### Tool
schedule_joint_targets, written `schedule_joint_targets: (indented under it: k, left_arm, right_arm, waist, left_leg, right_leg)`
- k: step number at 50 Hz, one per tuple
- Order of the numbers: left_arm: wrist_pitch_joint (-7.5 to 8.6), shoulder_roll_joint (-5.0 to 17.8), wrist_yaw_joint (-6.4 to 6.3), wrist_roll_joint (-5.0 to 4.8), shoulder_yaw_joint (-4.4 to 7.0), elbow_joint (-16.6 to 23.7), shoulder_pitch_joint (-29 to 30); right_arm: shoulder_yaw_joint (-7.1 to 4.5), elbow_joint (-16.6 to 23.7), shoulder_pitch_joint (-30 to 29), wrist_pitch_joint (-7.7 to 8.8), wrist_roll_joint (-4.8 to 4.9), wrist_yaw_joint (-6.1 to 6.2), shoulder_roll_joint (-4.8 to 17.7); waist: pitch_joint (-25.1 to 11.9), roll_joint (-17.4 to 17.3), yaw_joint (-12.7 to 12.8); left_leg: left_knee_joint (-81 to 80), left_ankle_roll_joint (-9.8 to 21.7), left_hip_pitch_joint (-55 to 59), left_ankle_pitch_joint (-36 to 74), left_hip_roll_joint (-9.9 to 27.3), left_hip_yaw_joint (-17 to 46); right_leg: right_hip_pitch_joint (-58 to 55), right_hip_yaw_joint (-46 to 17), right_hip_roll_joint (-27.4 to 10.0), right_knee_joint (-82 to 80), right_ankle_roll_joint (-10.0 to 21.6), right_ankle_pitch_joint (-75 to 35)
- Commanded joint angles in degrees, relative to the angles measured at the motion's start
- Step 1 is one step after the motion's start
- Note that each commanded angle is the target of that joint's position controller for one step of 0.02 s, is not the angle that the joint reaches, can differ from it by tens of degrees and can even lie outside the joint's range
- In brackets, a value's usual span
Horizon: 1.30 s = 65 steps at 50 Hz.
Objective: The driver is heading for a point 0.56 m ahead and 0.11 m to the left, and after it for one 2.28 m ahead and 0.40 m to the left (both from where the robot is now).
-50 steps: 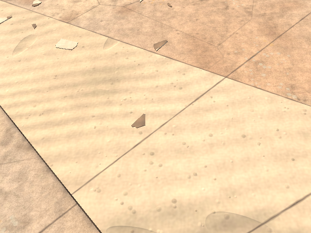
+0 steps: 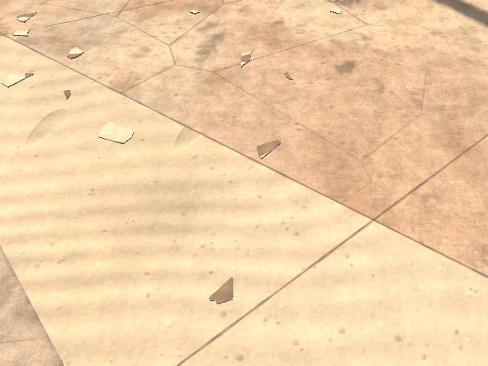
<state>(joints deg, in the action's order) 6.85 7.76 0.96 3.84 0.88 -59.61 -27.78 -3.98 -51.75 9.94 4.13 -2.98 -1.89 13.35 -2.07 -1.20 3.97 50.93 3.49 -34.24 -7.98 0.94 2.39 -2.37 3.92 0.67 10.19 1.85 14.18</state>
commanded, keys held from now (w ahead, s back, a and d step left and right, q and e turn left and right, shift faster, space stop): w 1.00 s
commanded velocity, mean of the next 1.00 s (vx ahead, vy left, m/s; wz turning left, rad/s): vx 0.48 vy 0.00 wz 0.00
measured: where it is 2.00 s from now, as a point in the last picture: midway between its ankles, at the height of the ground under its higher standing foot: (257, 201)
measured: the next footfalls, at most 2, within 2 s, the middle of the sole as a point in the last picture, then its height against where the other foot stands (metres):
left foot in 0.18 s outside the picture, level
right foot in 0.68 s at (300, 358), level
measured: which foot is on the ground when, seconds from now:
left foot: up 0.00-0.16, down 0.18-0.68, up 0.70-1.00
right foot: down 0.00-0.20, up 0.22-0.66, down 0.68-1.00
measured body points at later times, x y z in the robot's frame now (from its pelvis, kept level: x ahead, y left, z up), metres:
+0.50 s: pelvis +0.26 +0.05 +0.00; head +0.27 +0.06 +0.45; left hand +0.44 +0.26 -0.12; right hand +0.19 -0.14 -0.15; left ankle +0.19 +0.14 -0.75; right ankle +0.43 -0.10 -0.68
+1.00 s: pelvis +0.55 +0.01 +0.00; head +0.56 +0.01 +0.45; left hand +0.53 +0.27 -0.14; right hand +0.72 -0.24 -0.11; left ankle +0.70 +0.19 -0.67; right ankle +0.53 -0.07 -0.75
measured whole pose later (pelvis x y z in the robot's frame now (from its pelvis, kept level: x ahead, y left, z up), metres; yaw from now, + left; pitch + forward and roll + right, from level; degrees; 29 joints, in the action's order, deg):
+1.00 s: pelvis +0.55 +0.01 +0.00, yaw +1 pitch +2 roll -2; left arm 5.2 12.5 -0.2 -0.1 3.1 -58.3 -20.8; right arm -4.5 -50.8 5.1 4.5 0.6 0.7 14.6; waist -1.5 -1.7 3.4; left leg 50.6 1.2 -42.3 -2.0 8.1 1.9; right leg 7.1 3.9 3.9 14.0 4.0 9.3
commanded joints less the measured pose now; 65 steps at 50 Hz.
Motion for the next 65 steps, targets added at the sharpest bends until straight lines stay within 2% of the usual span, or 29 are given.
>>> schedule_joint_targets:
  k: [1, 5, 8, 9, 10, 11, 12, 13, 15, 17, 21, 23, 27, 31, 32, 34, 35, 36, 38, 39, 41, 46, 56, 60, 61, 62, 63, 64, 65]
  left_arm:
    - [0.29, 6.7, 0.82, -1.07, 0.07, 2.0, -1.8]
    - [0.41, 9.5, 1.55, -0.91, 0.47, 0.8, -5.5]
    - [-0.42, 11.4, 0.88, -0.71, 0.95, 1.8, -1.0]
    - [-0.19, 11.1, 0.77, -0.02, 1.17, 2.5, 0.2]
    - [0.38, 4.8, 1.03, 0.59, -0.22, 2.8, -6.8]
    - [1.0, 2.5, 2.48, 1.19, -1.2, 3.3, -8.5]
    - [1.25, 5.7, 3.44, -0.79, 0.68, 6.5, 5.4]
    - [1.97, 6.4, 2.63, -1.43, 1.45, 7.4, 10.5]
    - [1.7, 4.7, 1.01, 0.87, 1.52, 7.6, 10.8]
    - [-0.12, 0.7, 1.08, 1.02, 0.87, 8.0, 9.8]
    - [-1.17, 2.5, 2.24, 0.31, 0.47, 10.3, 16.8]
    - [-1.9, 3.0, 3.01, 0.03, 0.26, 11.8, 21.3]
    - [-4.2, 5.8, 2.39, -0.04, 1.01, 14.2, 27.8]
    - [-3.99, 7.1, 1.83, -0.92, 1.95, 15.9, 33.9]
    - [-2.02, 10.0, 0.72, -8.37, 2.98, 16.2, 33.2]
    - [-0.4, 13.8, -0.57, -7.04, 5.23, 10.9, 15.6]
    - [-0.68, 18.2, -1.16, -5.41, 6.6, 8.2, 3.9]
    - [-1.21, 18.3, -0.82, -5.61, 6.25, 6.8, 0.7]
    - [-1.63, 11.7, -1.12, -5.11, 4.17, 8.1, 9.7]
    - [-1.42, 10.1, -0.98, -4.34, 3.56, 8.9, 14.5]
    - [-0.86, 7.7, -0.41, -3.39, 2.66, 7.8, 17.0]
    - [-0.34, 12.3, -1.0, -3.77, 3.47, 5.9, 13.6]
    - [-1.59, 14.3, -1.72, -5.17, 4.38, 2.7, 4.4]
    - [-2.82, 15.4, -1.94, -5.21, 4.94, 2.8, 6.7]
    - [-2.94, 13.5, -1.95, -4.88, 4.27, 3.5, 7.4]
    - [-2.27, 8.9, -1.61, -4.22, 2.83, 4.9, 3.5]
    - [-0.71, 6.6, -1.07, -4.68, 1.84, 4.4, 2.3]
    - [0.38, 11.7, -0.8, -6.08, 3.3, 5.1, 6.6]
    - [0.82, 13.1, -0.85, -6.59, 3.49, 6.6, 11.5]
  right_arm:
    - [1.72, 4.8, -9.6, 0.45, 0.26, -1.78, -2.2]
    - [0.99, 7.1, -13.7, 1.39, -0.34, -1.75, 1.4]
    - [0.48, 7.3, -10.5, 2.25, 1.1, -1.26, 2.0]
    - [-0.68, 5.2, -3.3, 2.88, 1.74, -0.74, 4.9]
    - [-0.93, 1.6, 8.6, 3.06, 0.8, -0.12, 6.5]
    - [-1.48, -2.2, 25.6, 2.44, -0.02, 0.84, 8.7]
    - [-1.78, -6.9, 33.3, 2.91, -2.26, 0.89, 9.1]
    - [-2.49, -6.0, 25.2, 3.81, -1.53, 1.37, 10.5]
    - [0.38, -3.5, 12.2, 3.47, -0.2, 1.55, 0.4]
    - [2.24, -2.6, 7.9, 3.05, -0.16, 1.93, -4.8]
    - [2.45, -1.8, 8.1, 4.7, -2.35, 1.67, -3.6]
    - [2.77, -1.9, 9.6, 4.8, -1.61, 0.13, -2.4]
    - [1.84, -6.2, 19.3, 5.0, 0.02, -2.81, 2.1]
    - [1.47, -8.4, 22.2, 3.5, -0.53, -2.12, 1.8]
    - [-1.02, -6.7, 16.4, 1.15, 6.09, 1.27, 9.5]
    - [-0.23, -6.3, 16.7, 0.12, 5.11, 3.3, 6.6]
    - [1.12, -5.1, 19.1, 0.58, 3.99, 3.14, 1.4]
    - [2.9, -5.5, 21.7, 1.93, 3.54, 2.39, -4.3]
    - [0.6, -2.3, 10.2, 3.85, 6.11, 1.51, 2.9]
    - [0.06, -1.0, 6.5, 3.95, 5.75, 1.86, 3.9]
    - [-0.6, -0.8, 7.9, 2.42, 4.7, 2.45, 2.3]
    - [-0.8, 1.4, 2.2, 0.26, 3.58, 3.01, 2.3]
    - [0.33, 6.4, -16.2, 1.17, 4.48, 0.6, 3.4]
    - [-1.41, 4.3, -7.2, 2.0, 4.28, 0.21, 7.3]
    - [-2.96, 0.9, 3.7, 2.11, 3.94, 0.62, 10.5]
    - [-4.39, -0.9, 13.6, 1.95, 2.74, 1.05, 16.3]
    - [-3.76, -1.9, 16.2, 1.56, 3.48, 0.81, 14.9]
    - [-2.49, -1.3, 12.8, 1.58, 3.7, 0.8, 11.1]
    - [-1.81, 0.2, 7.5, 1.62, 3.65, 0.89, 8.7]
  waist:
    - [8.7, 5.7, 0.3]
    - [10.0, 7.7, 0.7]
    - [6.9, 8.8, -4.3]
    - [2.4, 6.5, -7.2]
    - [-11.6, -3.3, -8.0]
    - [-19.6, -10.0, -14.1]
    - [-7.2, -6.7, -17.9]
    - [3.1, -3.7, -15.0]
    - [3.9, -0.2, -8.2]
    - [4.6, 0.1, -3.6]
    - [3.7, 0.2, -3.6]
    - [3.2, -0.9, -4.1]
    - [6.1, -2.0, -5.6]
    - [5.5, -2.6, -6.5]
    - [7.0, -4.4, -4.7]
    - [-5.1, -4.5, 2.8]
    - [-14.6, 3.2, 4.5]
    - [-21.6, 15.3, 3.2]
    - [-8.9, 9.9, 2.1]
    - [-5.2, 5.1, 0.1]
    - [-1.9, 4.7, -4.1]
    - [3.3, 3.1, -5.1]
    - [6.2, 3.9, 0.2]
    - [0.6, 5.8, -5.9]
    - [-6.3, 4.2, -10.1]
    - [-16.1, -6.3, -10.6]
    - [-21.6, -15.2, -10.4]
    - [-15.8, -10.5, -10.5]
    - [-9.6, -6.9, -9.4]
  left_leg:
    - [-10.3, -1.6, 0.8, 2.9, 2.1, -5.9]
    - [-16.2, 1.3, -0.2, -3.1, 0.7, -6.9]
    - [-20.1, 4.0, 14.2, 2.3, -2.0, -9.0]
    - [-19.2, 5.6, 25.1, 4.7, -2.3, -8.1]
    - [-14.9, 12.0, 50.7, 9.6, 4.3, 2.2]
    - [-26.0, 20.7, 67.9, 3.7, 16.9, 26.8]
    - [-34.4, 18.5, 60.9, -3.7, 19.2, 35.3]
    - [-35.4, 15.1, 47.0, -11.0, 18.7, 29.0]
    - [-38.7, 14.3, 30.3, -11.6, 16.7, 19.2]
    - [-42.9, 13.3, 22.3, -6.5, 15.8, 15.0]
    - [-44.4, 12.2, 19.3, 5.3, 9.4, 2.9]
    - [-43.7, 10.9, 11.3, 12.3, 5.6, -3.8]
    - [-41.9, 12.1, 27.8, 21.9, 12.1, 1.2]
    - [-39.4, 9.9, 41.7, 25.5, 14.6, 1.3]
    - [-33.8, 5.6, 39.8, 35.7, 12.0, -1.1]
    - [-15.5, 2.2, 30.6, 43.6, 9.3, -3.0]
    - [5.6, -1.4, 10.4, 22.6, 2.8, -5.7]
    - [22.7, -3.2, -3.4, -22.1, -5.1, -0.4]
    - [30.3, -1.0, -12.4, -15.7, 1.2, 2.9]
    - [27.6, -0.6, -9.9, -10.6, 3.7, 1.2]
    - [22.6, -0.2, -3.2, -6.9, 6.7, 1.5]
    - [9.1, -2.1, -7.2, 1.3, 8.6, 0.5]
    - [-19.3, -1.5, -4.4, 10.4, 4.5, -1.6]
    - [-23.8, 1.8, 11.4, 3.1, 0.2, -5.2]
    - [-22.2, 3.9, 27.0, 4.8, 1.7, -3.5]
    - [-22.1, 11.3, 51.1, 3.3, 16.5, 17.5]
    - [-31.8, 16.4, 59.3, -5.0, 22.7, 38.7]
    - [-33.1, 13.7, 55.0, -9.4, 20.8, 34.6]
    - [-33.8, 11.4, 46.8, -7.1, 18.8, 26.1]
  right_leg:
    - [10.3, -5.4, -12.0, -7.0, 10.3, -2.0]
    - [2.0, -8.7, -16.8, -3.0, 12.1, -9.3]
    - [5.0, -6.1, -16.2, 3.8, 10.4, -25.2]
    - [8.7, -2.3, -12.3, 13.4, 7.3, -30.0]
    - [24.3, 1.5, -5.1, 31.1, 3.1, -23.4]
    - [38.8, -1.9, 2.8, 47.5, 0.2, 10.3]
    - [49.9, -10.0, 2.9, 65.2, 2.5, 19.1]
    - [54.5, -12.2, -1.9, 71.7, 4.9, 11.7]
    - [46.9, -11.0, -6.7, 69.5, 7.7, 4.3]
    - [43.6, -10.5, -8.6, 67.0, 7.8, 1.8]
    - [46.6, -6.2, -9.0, 52.6, 5.8, -13.0]
    - [34.7, -2.2, -7.1, 38.3, 3.3, -21.1]
    - [40.1, -3.6, -5.8, 26.4, 1.2, -18.3]
    - [40.8, -2.5, -3.8, 19.8, 4.0, -13.0]
    - [36.6, 0.1, -0.8, 18.3, 4.1, -9.6]
    - [9.5, -1.6, -1.4, 20.7, 6.8, -15.4]
    - [-14.2, -20.0, -14.6, 20.5, 13.3, -14.6]
    - [-23.9, -42.7, -23.6, 10.7, 19.1, -5.7]
    - [-9.9, -31.9, -19.3, 6.5, 14.0, -1.2]
    - [-0.6, -25.7, -17.8, 4.0, 13.2, -5.7]
    - [10.5, -18.6, -14.4, 0.4, 12.0, -8.7]
    - [16.7, -13.3, -13.4, -4.0, 13.0, -9.7]
    - [3.8, -8.3, -14.7, -0.5, 9.4, -12.0]
    - [0.9, -6.4, -13.7, 12.5, 6.5, -32.2]
    - [7.0, -3.8, -10.5, 25.2, 4.8, -33.5]
    - [28.0, -0.2, -3.6, 48.1, 0.9, -14.7]
    - [41.8, -6.0, 2.8, 61.8, -0.5, 17.4]
    - [48.4, -10.7, -0.8, 67.8, 0.7, 16.2]
    - [49.7, -9.0, -3.9, 67.3, 1.7, 11.0]
Over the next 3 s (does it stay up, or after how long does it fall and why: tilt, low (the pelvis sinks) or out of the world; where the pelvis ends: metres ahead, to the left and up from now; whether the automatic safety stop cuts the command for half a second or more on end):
stays up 1.67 0.21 -0.01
